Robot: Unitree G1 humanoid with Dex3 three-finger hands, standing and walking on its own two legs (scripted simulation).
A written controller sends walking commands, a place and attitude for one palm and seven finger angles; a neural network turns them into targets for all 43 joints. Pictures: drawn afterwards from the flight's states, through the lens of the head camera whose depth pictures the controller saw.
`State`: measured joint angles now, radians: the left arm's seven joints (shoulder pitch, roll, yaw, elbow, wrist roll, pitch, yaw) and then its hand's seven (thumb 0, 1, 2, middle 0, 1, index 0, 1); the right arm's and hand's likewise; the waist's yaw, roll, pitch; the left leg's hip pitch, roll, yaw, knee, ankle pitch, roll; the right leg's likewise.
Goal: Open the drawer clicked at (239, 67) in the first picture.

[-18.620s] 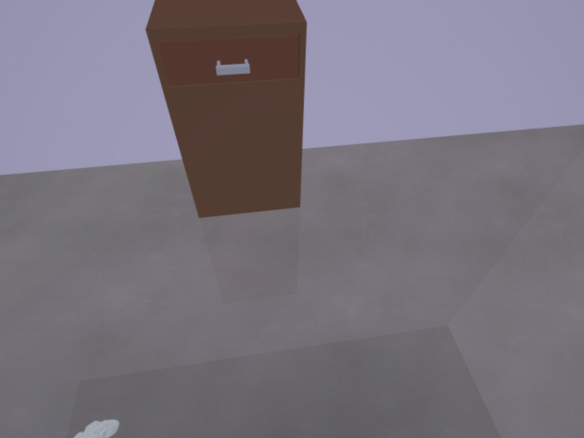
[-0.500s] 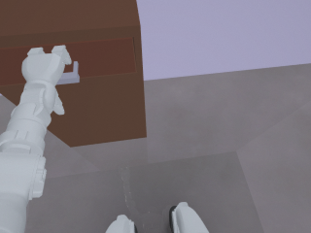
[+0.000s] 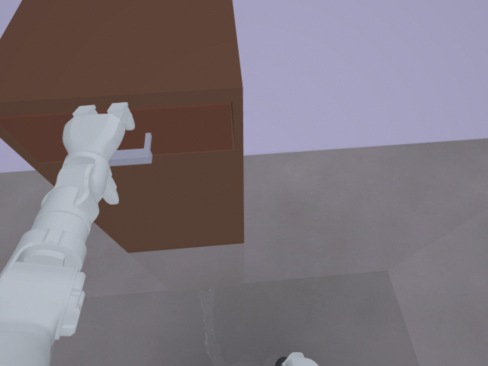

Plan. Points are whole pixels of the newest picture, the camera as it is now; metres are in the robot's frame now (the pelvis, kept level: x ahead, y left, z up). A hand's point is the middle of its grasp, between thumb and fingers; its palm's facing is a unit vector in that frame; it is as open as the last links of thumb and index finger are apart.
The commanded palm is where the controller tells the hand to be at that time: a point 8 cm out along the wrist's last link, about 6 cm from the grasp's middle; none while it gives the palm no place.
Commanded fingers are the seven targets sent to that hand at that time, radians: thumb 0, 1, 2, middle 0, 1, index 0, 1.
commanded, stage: re-aim the fingers above the handle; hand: left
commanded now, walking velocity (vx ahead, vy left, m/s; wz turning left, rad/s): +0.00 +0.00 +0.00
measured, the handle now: (125, 148) +0.52 +0.24 -0.02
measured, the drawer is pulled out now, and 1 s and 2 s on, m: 0.00 0.00 0.00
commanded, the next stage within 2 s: none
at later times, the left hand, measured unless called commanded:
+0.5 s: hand (110, 150) +0.48 +0.24 +0.03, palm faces -0.05 -0.02 -1.00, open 13.8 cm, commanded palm +0.45 +0.24 +0.09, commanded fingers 0.00 -0.50 0.30 -0.30 -1.20 -0.30 -1.20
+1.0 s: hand (104, 154) +0.47 +0.24 +0.04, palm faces -0.03 -0.01 -1.00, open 13.9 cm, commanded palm +0.45 +0.25 +0.09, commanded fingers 0.00 -0.50 0.30 -0.30 -1.20 -0.30 -1.20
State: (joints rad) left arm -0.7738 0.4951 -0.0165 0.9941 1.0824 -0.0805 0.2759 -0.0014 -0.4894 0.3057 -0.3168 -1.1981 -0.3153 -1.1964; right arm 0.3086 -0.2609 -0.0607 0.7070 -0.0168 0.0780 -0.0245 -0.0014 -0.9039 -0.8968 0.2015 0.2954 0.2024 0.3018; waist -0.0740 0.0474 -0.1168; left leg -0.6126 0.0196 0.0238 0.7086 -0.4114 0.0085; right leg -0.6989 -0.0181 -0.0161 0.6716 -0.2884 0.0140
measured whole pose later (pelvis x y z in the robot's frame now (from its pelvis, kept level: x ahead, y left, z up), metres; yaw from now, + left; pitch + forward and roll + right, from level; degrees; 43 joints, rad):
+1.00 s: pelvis -0.02 +0.00 -0.01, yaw +0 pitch +19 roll -1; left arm -0.84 0.53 0.00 1.06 1.10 -0.09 0.30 0.00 -0.49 0.31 -0.32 -1.20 -0.31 -1.20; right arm 0.34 -0.27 -0.06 0.73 -0.02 0.05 -0.02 0.00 -0.90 -0.90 0.20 0.30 0.20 0.30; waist -0.10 0.04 -0.11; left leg -0.67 0.02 0.03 0.76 -0.41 0.02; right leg -0.75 -0.02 -0.01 0.70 -0.27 0.02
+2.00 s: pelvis -0.01 +0.00 +0.00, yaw +0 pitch +19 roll -1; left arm -0.80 0.54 0.02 1.03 1.09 -0.09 0.28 0.00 -0.49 0.31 -0.32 -1.20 -0.31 -1.20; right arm 0.33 -0.26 -0.06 0.73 -0.02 0.06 -0.03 0.00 -0.90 -0.90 0.20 0.30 0.20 0.30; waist -0.09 0.04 -0.11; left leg -0.66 0.02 0.03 0.74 -0.41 0.01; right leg -0.74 -0.01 -0.01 0.70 -0.28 0.01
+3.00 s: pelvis -0.03 +0.00 -0.03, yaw -1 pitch +23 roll -1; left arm -0.87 0.55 0.02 1.12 1.12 -0.08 0.37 0.00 -0.49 0.31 -0.32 -1.25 -0.31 -1.20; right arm 0.34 -0.27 -0.04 0.75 -0.04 0.05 -0.01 0.00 -0.90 -0.90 0.20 0.30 0.20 0.30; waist -0.12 0.04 -0.14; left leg -0.86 0.02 0.03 0.91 -0.46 0.01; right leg -0.94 -0.01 0.00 0.85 -0.32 0.01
